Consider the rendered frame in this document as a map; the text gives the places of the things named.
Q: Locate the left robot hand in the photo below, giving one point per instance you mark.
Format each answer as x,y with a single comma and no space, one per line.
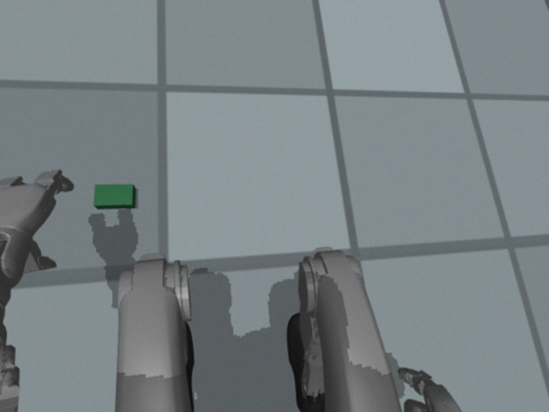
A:
25,208

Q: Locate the right robot hand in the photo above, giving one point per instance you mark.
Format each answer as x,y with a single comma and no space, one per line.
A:
437,398

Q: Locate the left robot arm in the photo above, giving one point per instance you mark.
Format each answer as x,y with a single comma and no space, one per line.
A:
14,251

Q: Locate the right robot foot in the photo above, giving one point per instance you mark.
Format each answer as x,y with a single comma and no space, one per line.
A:
296,358

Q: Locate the small box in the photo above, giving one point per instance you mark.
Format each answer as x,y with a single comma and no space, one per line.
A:
115,197

